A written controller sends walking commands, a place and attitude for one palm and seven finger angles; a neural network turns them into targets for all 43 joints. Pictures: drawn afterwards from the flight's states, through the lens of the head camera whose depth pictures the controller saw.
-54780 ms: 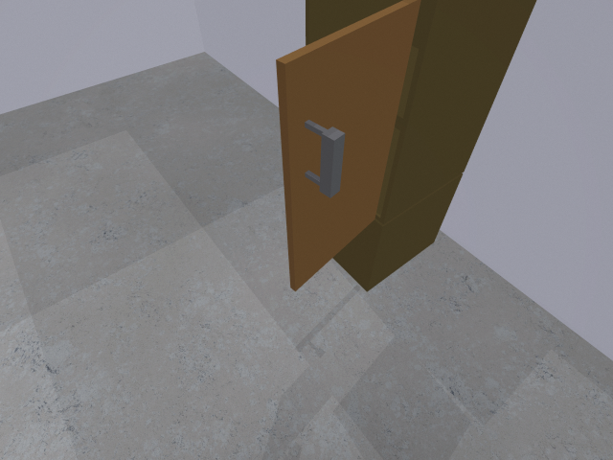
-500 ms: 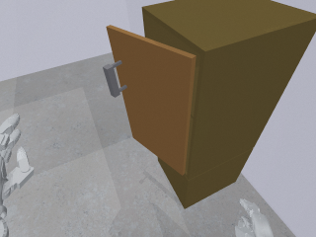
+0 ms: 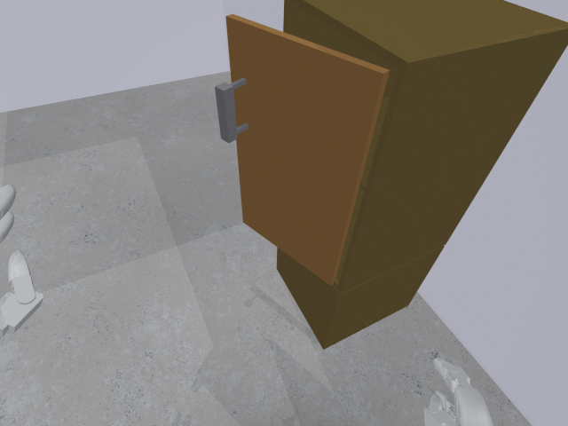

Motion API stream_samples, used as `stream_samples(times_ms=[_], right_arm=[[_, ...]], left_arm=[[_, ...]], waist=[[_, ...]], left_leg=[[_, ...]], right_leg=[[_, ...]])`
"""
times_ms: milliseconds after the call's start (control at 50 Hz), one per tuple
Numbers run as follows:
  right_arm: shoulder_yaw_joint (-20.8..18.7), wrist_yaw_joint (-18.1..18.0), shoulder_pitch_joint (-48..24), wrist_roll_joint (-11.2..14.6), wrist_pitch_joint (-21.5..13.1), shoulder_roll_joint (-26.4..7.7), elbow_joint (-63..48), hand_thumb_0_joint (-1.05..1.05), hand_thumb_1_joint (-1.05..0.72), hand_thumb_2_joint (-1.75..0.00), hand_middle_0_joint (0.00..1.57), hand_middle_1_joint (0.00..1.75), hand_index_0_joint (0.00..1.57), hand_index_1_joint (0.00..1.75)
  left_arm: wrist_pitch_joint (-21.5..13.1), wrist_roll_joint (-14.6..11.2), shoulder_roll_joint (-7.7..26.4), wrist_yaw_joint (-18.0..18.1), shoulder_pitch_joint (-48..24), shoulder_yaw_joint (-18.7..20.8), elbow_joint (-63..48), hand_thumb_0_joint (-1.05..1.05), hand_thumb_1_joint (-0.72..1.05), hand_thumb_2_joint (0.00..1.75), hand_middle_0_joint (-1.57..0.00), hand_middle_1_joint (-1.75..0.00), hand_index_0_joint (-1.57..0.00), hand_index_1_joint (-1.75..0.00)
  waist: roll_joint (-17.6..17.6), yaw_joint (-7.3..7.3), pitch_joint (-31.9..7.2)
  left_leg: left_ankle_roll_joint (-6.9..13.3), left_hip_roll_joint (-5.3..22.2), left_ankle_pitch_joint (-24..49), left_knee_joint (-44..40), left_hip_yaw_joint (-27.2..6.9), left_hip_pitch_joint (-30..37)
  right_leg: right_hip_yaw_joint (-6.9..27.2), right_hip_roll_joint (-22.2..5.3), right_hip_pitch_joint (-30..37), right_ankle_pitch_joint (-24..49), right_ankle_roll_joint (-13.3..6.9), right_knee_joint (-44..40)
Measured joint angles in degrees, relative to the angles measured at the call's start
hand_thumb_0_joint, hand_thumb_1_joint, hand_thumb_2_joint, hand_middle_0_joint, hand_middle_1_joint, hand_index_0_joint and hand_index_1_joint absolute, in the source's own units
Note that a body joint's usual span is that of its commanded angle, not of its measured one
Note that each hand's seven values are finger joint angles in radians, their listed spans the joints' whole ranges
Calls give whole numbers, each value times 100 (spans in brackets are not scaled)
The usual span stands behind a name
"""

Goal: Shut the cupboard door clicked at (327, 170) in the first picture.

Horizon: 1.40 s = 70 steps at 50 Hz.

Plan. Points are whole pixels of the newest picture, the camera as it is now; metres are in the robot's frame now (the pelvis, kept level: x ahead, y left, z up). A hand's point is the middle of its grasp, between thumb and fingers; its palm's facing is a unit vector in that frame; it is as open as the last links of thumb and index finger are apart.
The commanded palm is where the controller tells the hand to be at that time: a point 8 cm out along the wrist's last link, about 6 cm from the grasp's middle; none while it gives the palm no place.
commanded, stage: step back with the hand held close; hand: left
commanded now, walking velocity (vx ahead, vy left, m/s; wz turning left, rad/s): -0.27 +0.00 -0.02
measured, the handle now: (234, 109) +0.71 +0.15 +0.09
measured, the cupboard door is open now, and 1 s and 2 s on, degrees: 22 22 22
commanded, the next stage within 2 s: stop stepping back and stand still in 0.32 s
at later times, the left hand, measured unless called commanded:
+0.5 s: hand out of the picture +0.04 +0.29 +0.17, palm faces +0.50 -0.78 -0.38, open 7.4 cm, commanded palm +0.01 +0.32 +0.19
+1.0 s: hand out of the picture +0.03 +0.30 +0.17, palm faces +0.45 -0.79 -0.41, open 7.4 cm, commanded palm -0.02 +0.33 +0.19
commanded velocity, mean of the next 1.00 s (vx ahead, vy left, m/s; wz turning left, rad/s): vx -0.05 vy -0.03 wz -0.05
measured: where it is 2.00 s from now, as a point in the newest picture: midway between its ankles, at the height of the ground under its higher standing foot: outside the picture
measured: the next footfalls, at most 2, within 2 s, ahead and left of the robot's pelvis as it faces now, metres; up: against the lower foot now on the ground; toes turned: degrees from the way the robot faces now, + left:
right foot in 0.08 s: -0.02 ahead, -0.13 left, +0.00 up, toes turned +4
left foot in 0.54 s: -0.09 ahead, +0.15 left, +0.00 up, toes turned +0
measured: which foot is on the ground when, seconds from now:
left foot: down 0.00-0.38, up 0.40-0.52, down 0.54-1.00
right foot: up 0.00-0.06, down 0.08-0.56, up 0.58-0.78, down 0.80-1.00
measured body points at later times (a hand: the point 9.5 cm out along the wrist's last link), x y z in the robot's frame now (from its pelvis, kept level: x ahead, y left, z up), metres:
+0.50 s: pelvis -0.13 +0.02 +0.00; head -0.15 +0.04 +0.45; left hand +0.01 +0.33 +0.19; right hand +0.06 -0.21 -0.07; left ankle -0.09 +0.11 -0.70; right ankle -0.07 -0.13 -0.73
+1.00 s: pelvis -0.17 +0.04 +0.00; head -0.20 +0.05 +0.45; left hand +0.00 +0.34 +0.19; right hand -0.06 -0.21 -0.10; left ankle -0.13 +0.15 -0.73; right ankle -0.23 -0.05 -0.73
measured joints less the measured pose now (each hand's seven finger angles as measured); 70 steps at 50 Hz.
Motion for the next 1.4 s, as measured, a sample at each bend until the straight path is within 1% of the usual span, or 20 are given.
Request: stream_samples(times_ms=[80, 160, 220, 300, 360, 400, 460, 500, 540, 560, 620, 680, 740, 800, 860, 940, 1020, 1080, 1240, 1400], right_arm=[[3, 67, 31, -40, -153, 37, 97, 1, -90, -90, 20, 30, 20, 30], [8, 146, -150, -58, -320, 46, 301, 1, -90, -90, 20, 30, 21, 30], [26, 147, -167, -59, -393, 122, 412, 1, -90, -90, 20, 30, 21, 30], [9, 106, -213, -107, -469, 189, 418, 1, -90, -90, 21, 30, 21, 30], [-52, 134, -271, -113, -487, 190, 368, 1, -90, -90, 21, 30, 21, 30], [-77, 190, -303, -102, -449, 177, 400, 1, -90, -90, 21, 30, 21, 30], [-87, 259, -223, -113, -299, 189, 578, 1, -90, -90, 21, 30, 21, 30], [-52, 219, -38, -124, -226, 184, 576, 1, -90, -90, 21, 30, 21, 30], [-29, 108, 120, -102, -316, 42, 458, 1, -90, -90, 21, 30, 21, 30], [-63, 41, 99, -99, -405, 15, 471, 1, -90, -90, 21, 30, 21, 30], [-69, -4, 28, -88, -600, 171, 602, 1, -90, -90, 20, 30, 20, 30], [13, 128, 219, -84, -703, 370, 611, 1, -90, -90, 20, 30, 20, 30], [118, 231, 475, -108, -725, 482, 627, 1, -90, -90, 20, 30, 20, 30], [201, 261, 565, -169, -657, 516, 656, 1, -90, -90, 21, 30, 21, 30], [167, 236, 443, -219, -503, 395, 779, 1, -90, -90, 21, 30, 21, 30], [95, 203, 453, -141, -323, 223, 941, 1, -90, -90, 21, 30, 21, 30], [22, 123, 472, -106, -351, 62, 975, 1, -90, -90, 21, 30, 21, 30], [0, 60, 343, -77, -396, 63, 975, 1, -90, -90, 20, 30, 20, 30], [97, 106, -111, -81, -628, 224, 540, 1, -90, -90, 20, 30, 20, 30], [157, 140, -162, -54, -478, 305, 438, 1, -90, -90, 20, 30, 21, 30]], left_arm=[[-123, 9, -56, -16, -46, 132, -186, 2, 89, 90, -22, -30, -21, -30], [-311, -139, -84, 25, 178, 131, -621, 2, 89, 90, -21, -30, -21, -30], [-452, -137, 46, 18, 314, 120, -788, 2, 89, 90, -22, -30, -21, -30], [-512, -68, 100, -3, 32, 191, -413, 1, 89, 90, -22, -30, -21, -30], [-427, -119, 104, 15, -290, 197, -133, 1, 89, 90, -22, -30, -21, -30], [-414, -132, 87, 51, -269, 152, -181, 1, 89, 90, -22, -30, -21, -30], [-403, -56, -21, 77, 76, 13, -409, 1, 89, 90, -21, -30, -21, -30], [-342, -21, -95, 97, 208, -85, -495, 1, 89, 90, -21, -30, -21, -30], [-296, -20, -145, 137, 55, -143, -513, 1, 89, 90, -21, -30, -21, -30], [-290, -6, -126, 171, -183, -141, -447, 1, 89, 90, -22, -30, -21, -30], [-270, 17, -49, 273, -650, 35, -161, 1, 89, 90, -22, -30, -21, -30], [-136, 1, -34, 277, -375, 224, -194, 2, 89, 90, -21, -30, -21, -30], [-122, 34, -41, 264, 53, 191, -456, 2, 89, 90, -21, -30, -21, -30], [-144, 56, 43, 237, 380, 142, -659, 2, 90, 90, -21, -30, -20, -30], [-126, 32, 26, 182, 301, -18, -490, 1, 89, 90, -21, -30, -21, -30], [-94, -39, 12, 194, 227, -98, -173, 1, 89, 90, -22, -30, -21, -30], [-98, -50, -93, 226, 124, -89, 69, 1, 89, 90, -22, -30, -21, -30], [-78, -55, -184, 215, -34, -102, 199, 1, 89, 90, -22, -30, -21, -30], [-211, -36, -80, 152, -62, -108, -212, 2, 89, 90, -21, -30, -21, -30], [-159, -114, 62, 116, 404, -28, -304, 1, 89, 90, -22, -30, -21, -30]], waist=[[-59, 52, 4], [95, 172, 269], [95, 251, 258], [145, 179, 162], [163, 88, 149], [82, 100, 154], [-279, 287, -46], [-491, 337, -258], [-422, 288, -341], [-427, 205, -227], [-576, 157, 139], [-515, -50, 27], [-448, -142, -208], [-496, -113, -414], [-210, -104, -297], [-105, 6, -352], [-127, -8, -345], [-310, 65, -254], [-374, 1, -14], [-247, 81, -128]], left_leg=[[-26, -36, 69, 75, 46, -452], [-104, 94, 649, -181, 6, -486], [-46, 136, 733, -244, 36, -419], [-81, 155, 363, -348, 97, -433], [-291, 186, -7, -395, 238, -591], [-537, 156, -601, 116, 256, -804], [-681, 13, -1288, 1950, 66, -889], [-646, 80, -1487, 1947, -26, -427], [-580, 272, -1347, 790, -272, 257], [-514, 233, -890, 653, -318, 211], [-355, 131, -578, 628, -206, 249], [-331, 222, -410, 260, -171, 371], [-370, 301, -343, -2, -119, 384], [-420, 257, -292, -55, 68, 232], [-454, 353, -412, 159, 33, 139], [-518, 344, -861, 779, -93, 126], [-465, 346, -471, 260, -143, 527], [-439, 226, -515, 153, -6, 687], [-417, 220, -247, -233, 11, 598], [-413, 248, -236, -286, 46, 587]], right_leg=[[77, 54, 125, -492, -101, -39], [1, 164, 6, -177, -72, -102], [18, 193, 20, -102, -51, -79], [69, 254, -48, -545, -173, 84], [20, 221, -143, -438, -259, 25], [1, 124, -214, 82, -209, -52], [287, -52, -373, 361, -63, -18], [358, -172, -501, 318, -22, -42], [189, -201, -755, 155, 8, 168], [153, -238, -892, -83, 14, 412], [291, -125, -1046, -596, -8, 1143], [95, 73, -801, -559, 17, 1224], [-186, 166, -139, -500, -48, 431], [-279, 147, 507, -555, -306, -483], [-306, 248, 528, -151, -488, -585], [-215, 251, 595, -277, -469, -476], [-205, 179, 686, -470, -377, -266], [-94, 30, 746, -519, -290, -217], [-77, 24, 653, -212, -254, -618], [-34, 46, 674, -128, -239, -773]])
